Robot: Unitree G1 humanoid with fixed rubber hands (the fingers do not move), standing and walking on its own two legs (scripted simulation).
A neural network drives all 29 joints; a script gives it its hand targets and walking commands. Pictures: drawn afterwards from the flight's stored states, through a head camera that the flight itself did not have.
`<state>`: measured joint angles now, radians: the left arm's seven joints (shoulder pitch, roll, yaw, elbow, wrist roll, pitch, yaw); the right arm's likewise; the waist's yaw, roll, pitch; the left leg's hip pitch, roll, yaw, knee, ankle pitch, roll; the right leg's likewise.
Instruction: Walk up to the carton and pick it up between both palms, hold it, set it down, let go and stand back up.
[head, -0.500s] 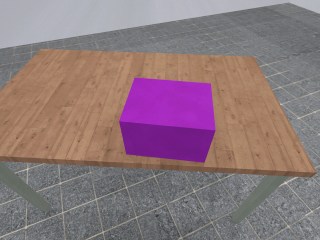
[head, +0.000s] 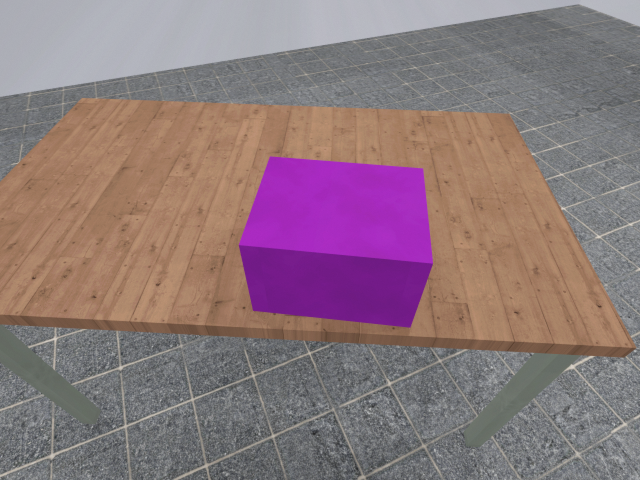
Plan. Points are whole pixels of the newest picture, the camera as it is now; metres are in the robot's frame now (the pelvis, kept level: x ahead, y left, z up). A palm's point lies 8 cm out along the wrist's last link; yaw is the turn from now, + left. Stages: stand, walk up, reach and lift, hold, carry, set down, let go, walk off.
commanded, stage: stand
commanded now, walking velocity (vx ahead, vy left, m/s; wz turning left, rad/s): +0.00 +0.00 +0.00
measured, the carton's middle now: (338, 239) +0.49 -0.03 -0.01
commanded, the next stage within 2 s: none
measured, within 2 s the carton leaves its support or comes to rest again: neither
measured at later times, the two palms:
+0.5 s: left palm out of the picture +0.06 +0.26 -0.11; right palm out of the picture +0.06 -0.26 -0.11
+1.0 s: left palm out of the picture +0.05 +0.26 -0.11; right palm out of the picture +0.05 -0.26 -0.11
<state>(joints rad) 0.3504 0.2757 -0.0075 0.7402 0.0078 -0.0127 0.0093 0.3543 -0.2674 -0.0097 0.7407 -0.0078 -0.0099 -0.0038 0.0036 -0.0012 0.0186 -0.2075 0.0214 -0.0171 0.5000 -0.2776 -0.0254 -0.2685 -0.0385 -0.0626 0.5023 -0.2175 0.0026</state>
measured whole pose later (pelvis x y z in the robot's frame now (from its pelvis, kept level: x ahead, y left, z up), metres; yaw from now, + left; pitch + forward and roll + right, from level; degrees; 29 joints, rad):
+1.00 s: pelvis +0.01 +0.00 +0.00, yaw +0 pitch -1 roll +0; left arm 0.36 0.27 0.00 0.78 0.01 -0.01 0.02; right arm 0.35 -0.27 -0.01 0.79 -0.01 -0.01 -0.01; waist 0.01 0.00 0.02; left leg -0.18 0.02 -0.01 0.47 -0.27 -0.03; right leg -0.25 -0.03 -0.06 0.48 -0.21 0.00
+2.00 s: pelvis +0.01 +0.00 +0.00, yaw -1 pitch -1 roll +0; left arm 0.37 0.26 -0.01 0.87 0.00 -0.01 0.03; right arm 0.35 -0.25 -0.01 0.88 0.00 -0.01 -0.02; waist 0.01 0.00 0.02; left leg -0.15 0.03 0.00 0.43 -0.26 -0.03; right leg -0.22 -0.03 -0.05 0.44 -0.20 0.00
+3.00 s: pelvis +0.01 +0.00 +0.01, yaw -2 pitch -1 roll +0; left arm 0.37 0.22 -0.01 0.95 0.00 -0.02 0.04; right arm 0.36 -0.22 0.00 0.98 0.00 -0.01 -0.03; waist 0.00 0.00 0.02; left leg -0.14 0.03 0.01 0.41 -0.26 -0.03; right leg -0.22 -0.03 -0.03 0.43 -0.19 0.01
